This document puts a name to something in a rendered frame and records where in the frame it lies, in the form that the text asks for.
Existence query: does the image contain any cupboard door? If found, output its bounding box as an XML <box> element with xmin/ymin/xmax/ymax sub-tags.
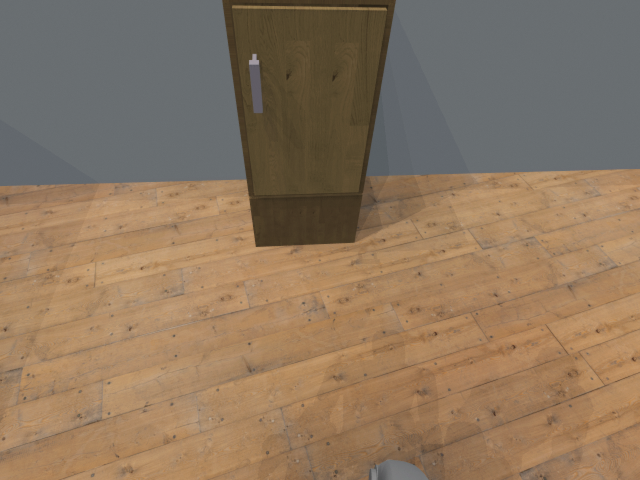
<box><xmin>232</xmin><ymin>5</ymin><xmax>387</xmax><ymax>195</ymax></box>

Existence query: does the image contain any robot right thigh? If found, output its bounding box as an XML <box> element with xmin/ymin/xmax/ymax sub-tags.
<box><xmin>369</xmin><ymin>460</ymin><xmax>428</xmax><ymax>480</ymax></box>

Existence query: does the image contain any handle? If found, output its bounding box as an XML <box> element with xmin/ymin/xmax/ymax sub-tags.
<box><xmin>249</xmin><ymin>54</ymin><xmax>263</xmax><ymax>113</ymax></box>

